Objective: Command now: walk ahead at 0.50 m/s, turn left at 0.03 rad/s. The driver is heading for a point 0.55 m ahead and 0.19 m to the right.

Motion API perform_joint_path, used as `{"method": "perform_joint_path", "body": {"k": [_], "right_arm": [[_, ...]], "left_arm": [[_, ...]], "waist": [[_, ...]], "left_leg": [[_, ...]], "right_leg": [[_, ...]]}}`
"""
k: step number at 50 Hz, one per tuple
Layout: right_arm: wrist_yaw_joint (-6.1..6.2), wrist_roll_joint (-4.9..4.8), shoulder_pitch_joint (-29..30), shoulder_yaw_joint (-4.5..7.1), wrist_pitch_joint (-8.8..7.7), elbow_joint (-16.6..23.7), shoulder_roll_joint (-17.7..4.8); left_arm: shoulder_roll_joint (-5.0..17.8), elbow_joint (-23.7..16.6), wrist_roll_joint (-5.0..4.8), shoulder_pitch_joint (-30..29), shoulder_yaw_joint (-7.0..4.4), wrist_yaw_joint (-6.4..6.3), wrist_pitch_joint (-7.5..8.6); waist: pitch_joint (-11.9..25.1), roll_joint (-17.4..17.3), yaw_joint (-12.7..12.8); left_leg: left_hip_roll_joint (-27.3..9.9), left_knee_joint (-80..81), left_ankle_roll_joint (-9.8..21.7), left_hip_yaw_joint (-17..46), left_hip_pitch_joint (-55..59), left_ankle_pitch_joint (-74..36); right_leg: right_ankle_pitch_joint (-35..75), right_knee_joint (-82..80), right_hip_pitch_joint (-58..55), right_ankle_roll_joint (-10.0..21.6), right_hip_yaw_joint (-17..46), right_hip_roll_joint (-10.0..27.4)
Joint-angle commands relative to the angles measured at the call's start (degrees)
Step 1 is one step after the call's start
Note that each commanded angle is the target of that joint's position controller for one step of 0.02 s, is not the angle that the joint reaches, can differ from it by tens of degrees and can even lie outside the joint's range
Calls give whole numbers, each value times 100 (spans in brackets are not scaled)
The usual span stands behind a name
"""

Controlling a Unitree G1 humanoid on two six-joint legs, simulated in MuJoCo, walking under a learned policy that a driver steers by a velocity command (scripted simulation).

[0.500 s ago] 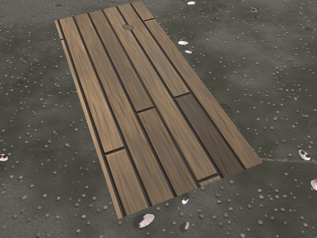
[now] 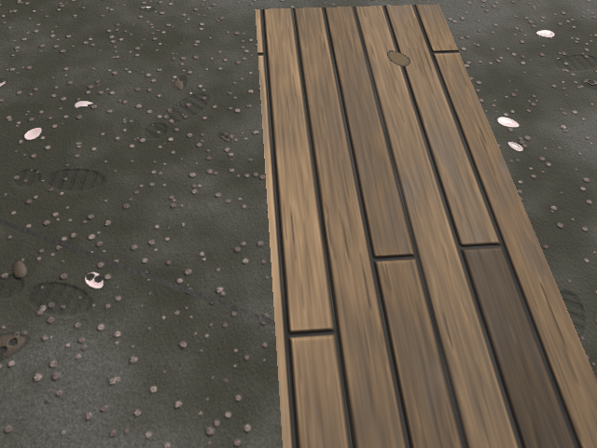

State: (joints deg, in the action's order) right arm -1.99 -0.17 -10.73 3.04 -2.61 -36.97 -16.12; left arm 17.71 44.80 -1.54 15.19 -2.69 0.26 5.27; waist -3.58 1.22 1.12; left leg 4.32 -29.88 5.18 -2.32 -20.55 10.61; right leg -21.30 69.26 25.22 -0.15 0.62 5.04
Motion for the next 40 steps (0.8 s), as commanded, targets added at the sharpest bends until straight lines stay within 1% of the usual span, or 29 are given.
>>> {"method": "perform_joint_path", "body": {"k": [1, 2, 4, 6, 8, 9, 12, 15, 16, 17, 18, 19, 20, 21, 22, 23, 24, 25, 26, 27, 28, 29, 31, 33, 34, 36, 37, 39, 40], "right_arm": [[21, 74, -152, 168, -231, 191, -579], [20, 67, -163, 177, -290, 98, -616], [53, 102, -244, 203, -353, -70, -679], [103, 122, -311, 193, -360, -185, -660], [139, 112, -308, 183, -364, -252, -689], [154, 100, -353, 185, -362, -298, -723], [188, 56, -650, 211, -308, -514, -813], [221, 10, -858, 246, -160, -672, -879], [244, -7, -851, 259, -102, -688, -919], [276, -15, -782, 275, -51, -672, -990], [319, -24, -734, 298, -7, -648, -1083], [366, -23, -690, 315, 40, -622, -1161], [408, -26, -612, 313, 77, -597, -1192], [445, -8, -557, 262, 41, -516, -1119], [321, 187, -1221, -5, -132, -244, -290], [203, 66, -847, -5, -372, -220, -585], [122, -174, -267, 83, -514, -27, -896], [122, -171, -36, 31, -584, 74, -822], [155, -35, 55, 50, -589, 65, -797], [172, 54, -31, 100, -530, 52, -859], [170, 82, -140, 107, -458, 48, -828], [179, 103, -250, 92, -395, 28, -755], [217, 111, -205, 30, -291, 7, -585], [225, 144, 91, -58, -285, 28, -381], [209, 137, 286, -74, -301, 36, -346], [152, 68, 550, -61, -329, 61, -389], [126, 53, 635, -45, -335, 78, -429], [88, 95, 648, 30, -360, 93, -583], [79, 126, 536, 74, -377, 66, -654]], "left_arm": [[608, -260, 20, 294, -164, -7, -54], [518, -233, 26, 306, -147, -18, -128], [417, -302, 37, 22, -127, -45, -196], [366, -354, 32, -220, -125, -24, -179], [299, -400, 26, -465, -110, 36, -132], [244, -448, 25, -641, -87, 70, -117], [118, -658, 18, -1130, -23, 179, -100], [98, -919, 38, -1475, -2, 315, -91], [114, -1001, 43, -1514, -8, 361, -91], [167, -1058, 46, -1448, -34, 393, -100], [261, -1081, 54, -1285, -81, 403, -123], [414, -1043, 60, -904, -162, 395, -151], [677, -910, 52, -166, -304, 351, -164], [1051, -737, 43, 786, -476, 257, -198], [1670, -720, 23, 1005, -598, 183, -192], [1264, -808, 12, 1151, -490, 168, -162], [991, -792, 68, 954, -410, 143, -149], [842, -848, 59, 599, -369, 126, -142], [706, -918, 53, 217, -322, 124, -148], [562, -1004, 107, -8, -266, 103, -146], [561, -1061, 133, -135, -258, 88, -156], [601, -1058, 115, -191, -274, 65, -148], [730, -1002, 140, -258, -294, -3, -144], [798, -897, 122, -230, -314, -73, -193], [789, -817, 104, -61, -313, -99, -229], [756, -666, 80, 214, -291, -130, -298], [729, -615, 75, 262, -276, -135, -320], [676, -550, 95, 261, -252, -142, -341], [646, -534, 115, 195, -242, -143, -345]], "waist": [[743, -454, -19], [628, -405, 19], [350, -320, -42], [223, -330, -137], [153, -360, -242], [93, -353, -324], [-119, -282, -557], [-187, -253, -652], [-154, -292, -613], [-34, -388, -510], [183, -544, -379], [477, -688, -143], [890, -663, 288], [1412, -327, 799], [2058, 1159, 271], [2838, 841, 584], [2033, 485, 706], [1431, -2, 483], [921, -297, 213], [754, -197, 8], [645, -68, -134], [595, -7, -215], [406, 42, -267], [438, 186, -145], [569, 278, 6], [736, 380, 197], [749, 421, 230], [778, 468, 183], [793, 492, 85]], "left_leg": [[-1729, 1757, 1050, 1744, 1204, -1291], [-1711, 1897, 1040, 1473, 1045, -1472], [-1631, 2093, 938, 988, 981, -1684], [-1480, 2154, 747, 511, 1105, -1797], [-1362, 2217, 546, 128, 1174, -1724], [-1378, 2272, 481, 21, 1234, -1667], [-1599, 2262, 417, -137, 1814, -1777], [-1855, 1887, 408, -232, 2657, -2435], [-1909, 1677, 374, -282, 2845, -2932], [-1915, 1372, 311, -372, 2938, -3820], [-1908, 969, 244, -452, 2999, -4883], [-1880, 350, 173, -536, 2980, -5791], [-1755, -672, 42, -663, 2630, -5982], [-1535, -2197, -176, -712, 1467, -4765], [-384, -4447, -596, -493, -1280, 628], [18, -5373, -623, 764, -2212, 2227], [-391, -5256, -500, 995, -2711, 1761], [-649, -4703, -438, 927, -2614, 1319], [-813, -4123, -483, 822, -2346, 1134], [-937, -3823, -542, 819, -1933, 984], [-956, -3625, -629, 781, -1686, 919], [-976, -3359, -733, 707, -1577, 876], [-913, -2657, -941, 467, -1343, 586], [-728, -1636, -1008, 279, -826, -356], [-598, -1206, -1003, 232, -633, -962], [-437, -601, -945, 287, -400, -1734], [-418, -396, -884, 355, -378, -1817], [-433, -92, -691, 506, -355, -1672], [-448, 33, -573, 541, -260, -1586]], "right_leg": [[557, -179, 922, -25, 350, 458], [711, -319, 940, -77, 347, 454], [1266, -760, 1261, -162, 437, 412], [2022, -1405, 1417, -170, 524, 284], [2764, -2172, 1269, -123, 418, 147], [2993, -2492, 1217, -96, 313, 96], [3083, -3120, 1428, 25, 173, 23], [2437, -3429, 1849, 189, -15, -75], [2112, -3487, 1837, 264, -140, -150], [1782, -3524, 1608, 362, -315, -294], [1448, -3475, 1231, 472, -518, -490], [1166, -3422, 665, 601, -667, -708], [1287, -3642, -412, 791, -677, -902], [1663, -3928, -2157, 1107, 51, -570], [1357, -3982, -4545, 2225, 3068, 1017], [837, -4874, -5226, 2660, 4844, 1478], [914, -5030, -4770, 2264, 3894, 1260], [1270, -5063, -3897, 2027, 3175, 1007], [1921, -5158, -3000, 1874, 2665, 772], [2397, -5301, -2396, 1833, 2322, 603], [2573, -5440, -1987, 1845, 2207, 499], [2769, -5526, -1701, 1866, 2068, 445], [3992, -5520, -1092, 1775, 1460, 312], [4537, -5306, -703, 1435, 798, -89], [4479, -5220, -754, 1293, 690, -190], [3964, -5078, -1005, 1138, 799, -139], [3735, -4981, -1156, 1096, 918, -54], [3495, -4630, -1524, 1003, 1226, 163], [3453, -4394, -1660, 936, 1356, 229]]}}
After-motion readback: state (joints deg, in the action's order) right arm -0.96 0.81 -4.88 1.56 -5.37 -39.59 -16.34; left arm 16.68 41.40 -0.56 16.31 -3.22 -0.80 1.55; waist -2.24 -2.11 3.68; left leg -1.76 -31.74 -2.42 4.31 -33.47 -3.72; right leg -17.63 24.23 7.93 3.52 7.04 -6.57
